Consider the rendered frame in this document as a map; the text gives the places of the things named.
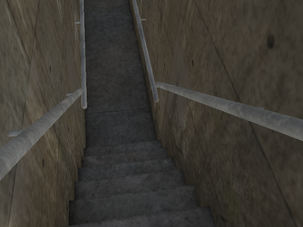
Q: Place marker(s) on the stairs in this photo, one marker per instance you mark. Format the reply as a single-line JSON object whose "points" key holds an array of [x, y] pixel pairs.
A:
{"points": [[134, 185]]}

